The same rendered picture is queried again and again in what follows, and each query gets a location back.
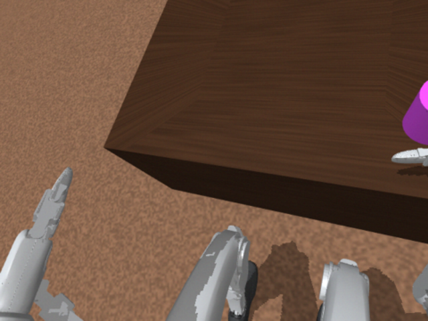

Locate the left robot foot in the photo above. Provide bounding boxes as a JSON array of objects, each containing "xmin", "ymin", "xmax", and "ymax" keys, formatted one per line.
[{"xmin": 228, "ymin": 261, "xmax": 258, "ymax": 321}]

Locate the can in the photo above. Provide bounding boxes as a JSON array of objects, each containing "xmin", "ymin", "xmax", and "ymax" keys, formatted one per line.
[{"xmin": 403, "ymin": 80, "xmax": 428, "ymax": 145}]

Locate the left robot hand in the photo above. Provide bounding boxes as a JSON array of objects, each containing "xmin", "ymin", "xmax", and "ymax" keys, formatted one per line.
[{"xmin": 0, "ymin": 167, "xmax": 83, "ymax": 321}]

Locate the right robot arm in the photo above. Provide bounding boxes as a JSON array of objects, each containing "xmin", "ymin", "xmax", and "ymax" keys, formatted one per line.
[{"xmin": 413, "ymin": 264, "xmax": 428, "ymax": 315}]

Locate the right robot hand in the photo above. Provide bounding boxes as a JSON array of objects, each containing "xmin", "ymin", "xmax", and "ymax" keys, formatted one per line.
[{"xmin": 391, "ymin": 148, "xmax": 428, "ymax": 167}]

